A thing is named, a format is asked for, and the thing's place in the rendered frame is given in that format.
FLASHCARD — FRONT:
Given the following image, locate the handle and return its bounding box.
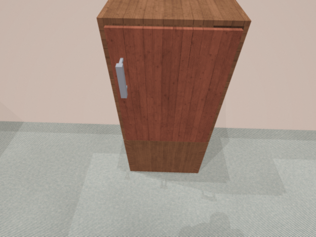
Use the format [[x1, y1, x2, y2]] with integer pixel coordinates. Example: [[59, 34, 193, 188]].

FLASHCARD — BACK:
[[115, 58, 128, 98]]

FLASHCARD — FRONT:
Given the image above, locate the cupboard door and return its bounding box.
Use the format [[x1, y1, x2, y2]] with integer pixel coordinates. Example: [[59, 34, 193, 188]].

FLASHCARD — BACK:
[[104, 25, 243, 142]]

